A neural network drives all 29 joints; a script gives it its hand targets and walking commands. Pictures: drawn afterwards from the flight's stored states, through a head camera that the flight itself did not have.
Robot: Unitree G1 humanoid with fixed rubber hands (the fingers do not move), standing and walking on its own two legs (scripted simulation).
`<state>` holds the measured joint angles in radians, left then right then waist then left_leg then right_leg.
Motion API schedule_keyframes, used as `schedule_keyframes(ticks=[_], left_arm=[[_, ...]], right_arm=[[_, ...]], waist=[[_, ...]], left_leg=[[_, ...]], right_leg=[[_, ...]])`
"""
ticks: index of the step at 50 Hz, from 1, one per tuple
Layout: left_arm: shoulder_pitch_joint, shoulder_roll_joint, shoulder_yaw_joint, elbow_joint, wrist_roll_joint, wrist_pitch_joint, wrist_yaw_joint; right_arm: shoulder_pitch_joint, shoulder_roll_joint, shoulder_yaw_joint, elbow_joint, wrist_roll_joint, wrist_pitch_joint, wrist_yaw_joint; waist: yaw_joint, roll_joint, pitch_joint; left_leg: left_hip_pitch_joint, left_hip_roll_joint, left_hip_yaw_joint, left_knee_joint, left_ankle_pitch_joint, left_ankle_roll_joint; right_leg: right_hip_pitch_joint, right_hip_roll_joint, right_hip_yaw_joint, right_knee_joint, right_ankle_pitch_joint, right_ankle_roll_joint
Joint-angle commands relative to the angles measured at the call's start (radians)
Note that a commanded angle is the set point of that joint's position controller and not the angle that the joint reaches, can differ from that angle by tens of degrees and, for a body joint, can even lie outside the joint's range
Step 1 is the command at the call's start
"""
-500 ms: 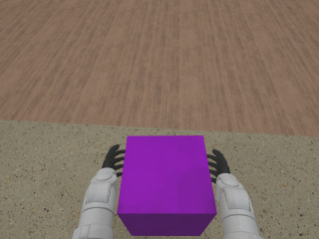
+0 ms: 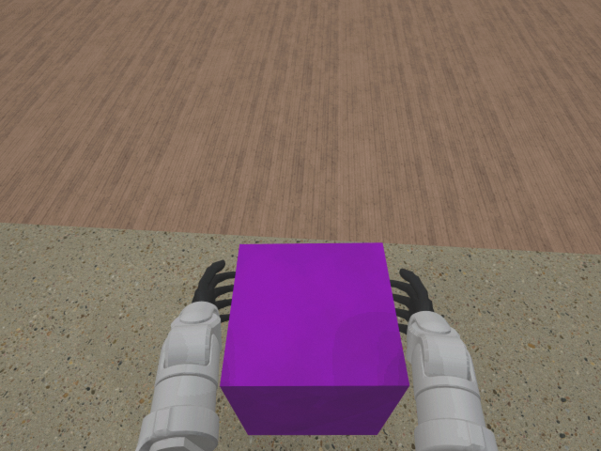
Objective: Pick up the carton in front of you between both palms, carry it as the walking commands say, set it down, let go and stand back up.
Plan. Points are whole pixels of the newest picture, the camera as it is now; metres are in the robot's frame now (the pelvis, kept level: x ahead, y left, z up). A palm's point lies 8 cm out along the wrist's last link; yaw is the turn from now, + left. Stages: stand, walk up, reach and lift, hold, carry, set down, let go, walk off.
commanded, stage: reach and lift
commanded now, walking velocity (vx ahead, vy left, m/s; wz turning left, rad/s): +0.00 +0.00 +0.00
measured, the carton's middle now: (311, 344) +0.30 +0.00 -0.05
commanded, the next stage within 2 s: hold in 0.54 s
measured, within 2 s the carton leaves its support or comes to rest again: neither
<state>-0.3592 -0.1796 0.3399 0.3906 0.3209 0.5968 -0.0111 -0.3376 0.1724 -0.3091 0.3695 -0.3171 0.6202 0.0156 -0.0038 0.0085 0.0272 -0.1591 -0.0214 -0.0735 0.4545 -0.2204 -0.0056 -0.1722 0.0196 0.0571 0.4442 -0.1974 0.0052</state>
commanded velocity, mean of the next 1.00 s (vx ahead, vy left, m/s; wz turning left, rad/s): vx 0.00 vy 0.00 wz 0.00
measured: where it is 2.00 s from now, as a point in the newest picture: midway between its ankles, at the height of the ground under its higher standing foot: outside the picture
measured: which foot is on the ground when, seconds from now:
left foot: down 0.00-1.00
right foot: down 0.00-1.00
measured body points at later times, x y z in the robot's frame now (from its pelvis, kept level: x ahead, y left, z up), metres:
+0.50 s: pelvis +0.02 +0.00 +0.01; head -0.01 +0.00 +0.45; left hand +0.32 +0.15 +0.03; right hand +0.32 -0.15 +0.03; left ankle +0.02 +0.12 -0.74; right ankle +0.03 -0.12 -0.74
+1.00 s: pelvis +0.00 +0.00 +0.00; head -0.04 +0.00 +0.45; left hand +0.31 +0.15 +0.05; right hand +0.30 -0.15 +0.05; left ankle +0.02 +0.12 -0.74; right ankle +0.03 -0.12 -0.74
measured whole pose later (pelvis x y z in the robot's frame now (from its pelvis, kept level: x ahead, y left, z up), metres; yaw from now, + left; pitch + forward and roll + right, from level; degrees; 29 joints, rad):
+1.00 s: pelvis +0.00 +0.00 +0.00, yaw +0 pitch -8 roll +0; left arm -0.31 -0.16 0.27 0.26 0.30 0.74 -0.01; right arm -0.29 0.16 -0.23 0.24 -0.29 0.77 0.01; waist 0.00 0.01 0.03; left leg -0.05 -0.02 -0.07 0.39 -0.20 0.00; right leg -0.07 0.02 0.06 0.38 -0.18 0.01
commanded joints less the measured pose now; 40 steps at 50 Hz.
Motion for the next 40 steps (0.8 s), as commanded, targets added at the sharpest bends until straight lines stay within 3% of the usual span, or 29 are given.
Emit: schedule_keyframes(ticks=[1,13,26,32,40], left_arm=[[-0.463,-0.939,-0.549,0.036,-0.223,-0.004,-0.25],[-0.351,-0.926,-0.591,-0.061,-0.254,0.029,-0.24],[-0.337,-0.924,-0.613,-0.108,-0.271,0.061,-0.234],[-0.31,-0.92,-0.676,-0.206,-0.309,0.101,-0.225],[-0.357,-0.879,-0.619,-0.163,-0.282,0.138,-0.234]], right_arm=[[-0.518,0.931,0.547,-0.01,0.233,-0.025,0.233],[-0.409,0.913,0.587,-0.11,0.265,0.005,0.224],[-0.401,0.895,0.605,-0.16,0.281,0.034,0.225],[-0.381,0.904,0.681,-0.258,0.326,0.074,0.218],[-0.412,0.872,0.613,-0.204,0.29,0.111,0.218]], waist=[[0.001,-0.01,-0.283],[0.001,-0.007,-0.287],[0.0,-0.002,-0.257],[0.008,-0.002,-0.3],[0.003,-0.002,-0.164]], left_leg=[[0.029,-0.067,0.006,-0.094,0.096,0.008],[0.094,-0.071,-0.005,-0.113,0.242,0.0],[0.106,-0.067,-0.009,-0.124,0.234,-0.001],[0.152,-0.064,-0.014,-0.136,0.303,-0.002],[0.087,-0.058,0.0,-0.158,0.09,0.007]], right_leg=[[0.14,0.062,0.009,-0.075,0.101,-0.006],[0.188,0.069,0.017,-0.094,0.244,0.0],[0.185,0.072,0.014,-0.102,0.218,-0.001],[0.226,0.073,0.019,-0.115,0.276,0.004],[0.17,0.064,0.012,-0.137,0.077,-0.007]])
